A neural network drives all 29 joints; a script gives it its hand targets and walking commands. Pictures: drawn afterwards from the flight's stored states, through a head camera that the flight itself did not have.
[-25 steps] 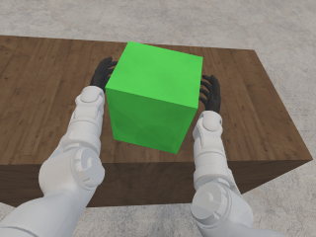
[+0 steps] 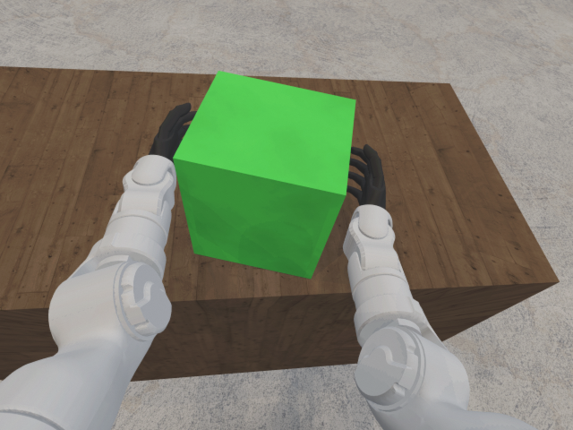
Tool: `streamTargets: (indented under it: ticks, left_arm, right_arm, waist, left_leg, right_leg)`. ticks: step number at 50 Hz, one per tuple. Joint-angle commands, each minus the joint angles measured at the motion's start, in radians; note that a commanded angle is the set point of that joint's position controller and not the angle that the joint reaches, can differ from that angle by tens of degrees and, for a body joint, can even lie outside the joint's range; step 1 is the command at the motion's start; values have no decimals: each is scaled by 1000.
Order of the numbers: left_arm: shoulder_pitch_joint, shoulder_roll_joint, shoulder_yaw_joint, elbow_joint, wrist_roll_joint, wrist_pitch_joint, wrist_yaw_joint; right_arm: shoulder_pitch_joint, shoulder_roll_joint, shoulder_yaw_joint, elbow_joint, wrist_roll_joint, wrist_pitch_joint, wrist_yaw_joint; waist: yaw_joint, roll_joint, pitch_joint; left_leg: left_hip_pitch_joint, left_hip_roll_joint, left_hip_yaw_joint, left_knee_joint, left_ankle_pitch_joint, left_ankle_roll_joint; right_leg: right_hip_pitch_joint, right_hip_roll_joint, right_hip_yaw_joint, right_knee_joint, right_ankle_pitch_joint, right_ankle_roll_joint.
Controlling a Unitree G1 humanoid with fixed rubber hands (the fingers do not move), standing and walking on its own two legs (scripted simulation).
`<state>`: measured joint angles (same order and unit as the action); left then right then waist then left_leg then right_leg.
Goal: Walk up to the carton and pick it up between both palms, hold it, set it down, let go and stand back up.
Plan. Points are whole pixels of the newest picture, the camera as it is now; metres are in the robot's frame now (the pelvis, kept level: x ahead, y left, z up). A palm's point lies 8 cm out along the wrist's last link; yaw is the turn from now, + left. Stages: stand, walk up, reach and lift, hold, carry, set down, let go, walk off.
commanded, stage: set down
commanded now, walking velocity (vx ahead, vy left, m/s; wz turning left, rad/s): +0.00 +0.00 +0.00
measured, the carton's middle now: (268, 183) +0.46 +0.00 +0.04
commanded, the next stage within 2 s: none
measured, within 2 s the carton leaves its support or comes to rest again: neither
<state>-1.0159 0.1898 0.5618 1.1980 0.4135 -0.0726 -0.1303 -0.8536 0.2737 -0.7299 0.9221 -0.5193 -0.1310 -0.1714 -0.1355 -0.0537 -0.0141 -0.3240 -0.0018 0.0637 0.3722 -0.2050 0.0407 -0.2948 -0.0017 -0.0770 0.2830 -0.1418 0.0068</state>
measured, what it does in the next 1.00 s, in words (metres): stands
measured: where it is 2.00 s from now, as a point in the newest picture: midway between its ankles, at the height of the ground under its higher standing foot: outside the picture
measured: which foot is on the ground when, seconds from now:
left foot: down 0.00-1.00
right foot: down 0.00-1.00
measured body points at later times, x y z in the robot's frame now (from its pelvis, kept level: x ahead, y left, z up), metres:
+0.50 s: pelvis -0.01 +0.02 -0.02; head +0.05 +0.06 +0.42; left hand +0.50 +0.17 +0.08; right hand +0.42 -0.17 +0.09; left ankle -0.02 +0.09 -0.75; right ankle -0.01 -0.12 -0.75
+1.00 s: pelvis -0.04 -0.01 -0.01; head +0.00 +0.04 +0.43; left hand +0.48 +0.16 +0.17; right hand +0.41 -0.19 +0.17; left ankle -0.02 +0.09 -0.75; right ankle -0.01 -0.12 -0.75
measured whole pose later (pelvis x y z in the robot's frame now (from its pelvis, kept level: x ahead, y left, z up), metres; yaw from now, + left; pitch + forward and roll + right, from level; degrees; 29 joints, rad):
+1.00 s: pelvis -0.04 -0.01 -0.01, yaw +1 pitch +15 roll -2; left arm -1.35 0.47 -0.19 1.61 -0.35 0.01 -0.06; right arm -1.18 -0.01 -0.24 1.18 0.14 0.16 -0.28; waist -0.26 -0.03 -0.22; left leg -0.57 0.01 0.04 0.49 -0.19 0.03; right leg -0.53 0.00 -0.10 0.41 -0.13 -0.02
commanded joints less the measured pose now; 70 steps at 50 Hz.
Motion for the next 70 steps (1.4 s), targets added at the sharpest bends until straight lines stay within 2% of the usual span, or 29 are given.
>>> streamTargets:
  ticks: [1,2,5,7,11,15,16,18,19,23,25,26,27,28,30,31,33,36,37,38,42,43,45,49,55,57,62,65,70]
  left_arm:
    - [-465,113,-234,-13,-188,-79,63]
    - [-477,144,-263,29,-233,-95,79]
    - [-527,227,-328,119,-342,-162,93]
    - [-559,263,-384,133,-395,-184,104]
    - [-593,246,-480,198,-462,-135,105]
    - [-631,275,-534,231,-536,-143,106]
    - [-641,289,-540,196,-539,-141,109]
    - [-659,256,-600,195,-572,-127,113]
    - [-670,277,-583,164,-571,-119,113]
    - [-705,310,-618,176,-617,-94,104]
    - [-719,310,-638,118,-637,-74,110]
    - [-710,301,-653,178,-643,-62,105]
    - [-735,306,-661,120,-662,-55,104]
    - [-710,286,-692,235,-669,-38,97]
    - [-724,299,-705,248,-685,-32,86]
    - [-743,304,-720,263,-703,-33,85]
    - [-804,311,-760,190,-756,-38,97]
    - [-830,343,-771,259,-783,-15,91]
    - [-804,329,-792,353,-787,-7,86]
    - [-829,340,-796,284,-797,-12,88]
    - [-835,352,-784,288,-774,22,80]
    - [-822,358,-781,320,-774,29,71]
    - [-870,371,-778,242,-773,24,75]
    - [-854,436,-724,300,-744,57,64]
    - [-829,474,-697,208,-751,67,47]
    - [-786,464,-690,248,-730,77,31]
    - [-709,415,-678,189,-693,95,11]
    - [-634,405,-626,104,-659,104,9]
    - [-583,424,-578,-49,-621,122,6]
  right_arm:
    - [-313,-46,224,48,154,-64,-29]
    - [-332,-63,253,72,191,-84,-45]
    - [-412,-111,316,25,265,-139,-82]
    - [-438,-175,328,47,312,-161,-94]
    - [-455,-275,346,201,399,-139,-103]
    - [-505,-306,412,183,485,-94,-105]
    - [-509,-326,423,169,515,-84,-104]
    - [-509,-353,424,250,546,-74,-101]
    - [-509,-379,440,221,570,-68,-100]
    - [-580,-397,471,173,612,-14,-102]
    - [-594,-414,494,146,650,19,-93]
    - [-585,-415,506,203,651,39,-89]
    - [-614,-445,497,131,658,38,-89]
    - [-608,-452,500,224,651,59,-86]
    - [-627,-450,513,198,659,83,-86]
    - [-647,-444,498,179,650,100,-91]
    - [-698,-464,476,109,639,114,-91]
    - [-748,-471,470,100,618,162,-87]
    - [-733,-447,472,160,604,182,-89]
    - [-740,-446,473,107,611,183,-91]
    - [-721,-448,466,152,629,221,-102]
    - [-722,-442,471,163,628,230,-106]
    - [-726,-431,475,121,643,235,-109]
    - [-755,-426,509,99,664,276,-119]
    - [-753,-394,569,-51,693,298,-148]
    - [-707,-381,588,-1,708,313,-152]
    - [-612,-370,610,-28,732,293,-174]
    - [-523,-358,637,-67,739,266,-184]
    - [-468,-348,650,-176,755,233,-203]
  waist:
    - [-15,178,-631]
    - [-21,180,-676]
    - [-5,128,-866]
    - [-24,160,-933]
    - [-51,253,-823]
    - [-46,228,-817]
    - [-40,268,-844]
    - [-77,308,-830]
    - [-48,320,-872]
    - [-62,265,-829]
    - [-50,291,-857]
    - [-64,291,-797]
    - [-60,304,-874]
    - [-86,295,-748]
    - [-71,267,-717]
    - [-94,239,-704]
    - [-102,266,-763]
    - [-104,229,-735]
    - [-124,199,-661]
    - [-114,206,-725]
    - [-130,261,-686]
    - [-131,234,-657]
    - [-124,271,-742]
    - [-112,209,-696]
    - [-77,140,-764]
    - [-86,135,-700]
    - [-88,182,-650]
    - [-56,189,-634]
    - [-37,198,-632]
  left_leg:
    - [94,25,2,73,392,-68]
    - [76,27,-7,111,456,-76]
    - [-166,3,-7,151,403,-51]
    - [-171,15,-26,181,501,-80]
    - [191,52,-61,285,712,-151]
    - [42,29,-59,259,525,-123]
    - [64,30,-65,255,556,-132]
    - [223,62,-98,288,697,-173]
    - [263,53,-85,305,719,-171]
    - [117,30,-80,262,519,-130]
    - [157,39,-85,248,564,-138]
    - [194,49,-95,247,566,-143]
    - [244,51,-93,254,605,-152]
    - [265,66,-112,243,585,-156]
    - [208,53,-104,215,450,-126]
    - [143,47,-103,190,337,-107]
    - [135,54,-111,174,316,-115]
    - [104,53,-105,143,201,-88]
    - [60,53,-111,124,125,-72]
    - [51,50,-105,115,124,-67]
    - [103,47,-106,119,222,-85]
    - [93,42,-100,113,190,-73]
    - [108,40,-98,105,221,-78]
    - [7,8,-74,74,169,-37]
    - [-60,-14,-51,29,160,-10]
    - [-52,-12,-50,5,160,-5]
    - [66,-1,-52,13,245,-32]
    - [177,4,-45,53,362,-52]
    - [171,1,-31,48,336,-64]
  right_leg:
    - [131,24,3,94,374,33]
    - [125,23,11,120,429,36]
    - [314,-12,57,222,657,42]
    - [324,-10,54,274,720,50]
    - [-113,50,-8,166,390,2]
    - [-25,24,11,210,440,-3]
    - [-27,26,6,224,455,4]
    - [-211,44,-21,197,350,-1]
    - [-227,47,-18,167,334,-20]
    - [-117,29,-3,197,375,-16]
    - [-120,34,-14,202,367,-14]
    - [-167,35,-19,187,307,-18]
    - [-181,40,-23,173,313,-24]
    - [-237,43,-30,160,243,-32]
    - [-212,30,-25,145,203,-44]
    - [-191,21,-18,149,180,-40]
    - [-188,22,-28,174,186,-42]
    - [-174,9,-24,158,131,-49]
    - [-168,4,-20,159,87,-51]
    - [-143,1,-15,163,118,-51]
    - [-115,-1,-12,141,162,-52]
    - [-114,-4,-8,130,157,-54]
    - [-98,-3,-7,131,196,-55]
    - [69,-20,21,139,294,-29]
    - [252,-28,43,153,435,0]
    - [271,-25,45,141,430,0]
    - [235,-9,24,104,433,-13]
    - [203,8,11,85,458,-14]
    - [248,15,8,92,467,-3]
